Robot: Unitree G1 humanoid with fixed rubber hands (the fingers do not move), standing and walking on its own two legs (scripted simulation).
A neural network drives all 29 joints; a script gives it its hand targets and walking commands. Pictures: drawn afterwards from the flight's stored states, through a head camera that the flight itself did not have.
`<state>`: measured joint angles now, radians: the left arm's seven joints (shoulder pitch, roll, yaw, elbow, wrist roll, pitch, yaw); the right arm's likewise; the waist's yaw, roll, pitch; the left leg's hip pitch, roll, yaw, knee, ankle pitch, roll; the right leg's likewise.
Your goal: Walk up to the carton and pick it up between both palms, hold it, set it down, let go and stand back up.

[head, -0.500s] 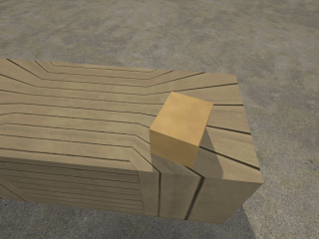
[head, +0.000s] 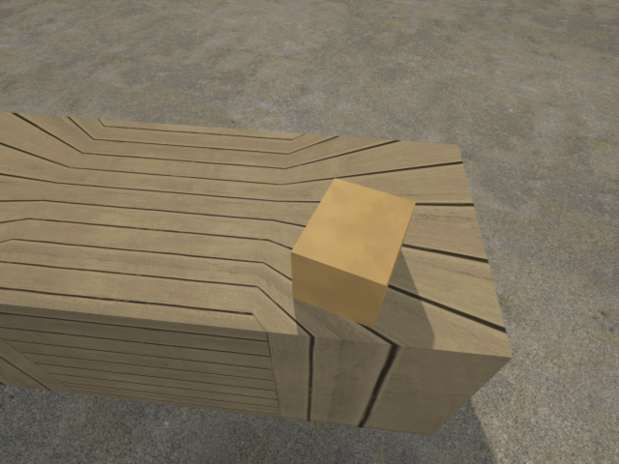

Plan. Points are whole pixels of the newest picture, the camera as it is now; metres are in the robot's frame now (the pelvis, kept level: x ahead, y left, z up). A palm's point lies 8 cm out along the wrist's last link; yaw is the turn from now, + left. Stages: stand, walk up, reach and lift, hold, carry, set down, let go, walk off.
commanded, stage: stand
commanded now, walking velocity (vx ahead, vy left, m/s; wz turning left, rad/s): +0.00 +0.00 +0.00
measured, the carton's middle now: (353, 250) +0.52 -0.07 -0.12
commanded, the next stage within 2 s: walk up in 0.46 s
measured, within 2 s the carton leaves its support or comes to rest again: neither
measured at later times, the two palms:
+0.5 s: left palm out of the picture +0.02 +0.23 -0.13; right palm out of the picture +0.03 -0.24 -0.14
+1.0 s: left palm out of the picture +0.05 +0.23 -0.14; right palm out of the picture +0.02 -0.24 -0.15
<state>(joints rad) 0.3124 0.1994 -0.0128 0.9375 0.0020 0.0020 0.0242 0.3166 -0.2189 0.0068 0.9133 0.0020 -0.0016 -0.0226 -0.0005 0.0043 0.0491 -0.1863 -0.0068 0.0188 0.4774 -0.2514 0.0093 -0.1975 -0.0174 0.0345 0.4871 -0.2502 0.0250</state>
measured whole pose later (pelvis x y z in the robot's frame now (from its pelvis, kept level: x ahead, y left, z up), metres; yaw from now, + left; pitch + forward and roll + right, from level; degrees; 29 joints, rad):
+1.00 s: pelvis +0.05 +0.00 -0.01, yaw -3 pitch -1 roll +1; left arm 0.41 0.17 0.01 0.92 0.03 -0.02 0.03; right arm 0.39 -0.22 -0.02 0.96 -0.02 0.00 -0.02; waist -0.02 0.02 0.05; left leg -0.17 0.00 0.06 0.60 -0.41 0.01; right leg -0.22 -0.01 0.08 0.65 -0.41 0.02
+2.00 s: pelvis +0.04 +0.03 -0.02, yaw -9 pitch -4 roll +2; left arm 0.15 0.24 0.01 0.76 0.01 0.06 0.00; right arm 0.32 -0.23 -0.02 0.77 -0.01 0.01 -0.01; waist -0.01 -0.06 0.13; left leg -0.24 -0.04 0.02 0.66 -0.33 0.01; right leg -0.36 -0.04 0.03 0.73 -0.33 0.01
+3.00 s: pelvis +0.06 +0.01 +0.00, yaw -3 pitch -1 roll +0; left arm 0.22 0.23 0.00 0.88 0.00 0.02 0.00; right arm 0.33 -0.22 0.00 0.81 0.00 -0.02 -0.02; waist 0.00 0.00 0.03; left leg -0.22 -0.01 -0.11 0.54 -0.30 -0.03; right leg -0.25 0.00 -0.06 0.53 -0.26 -0.02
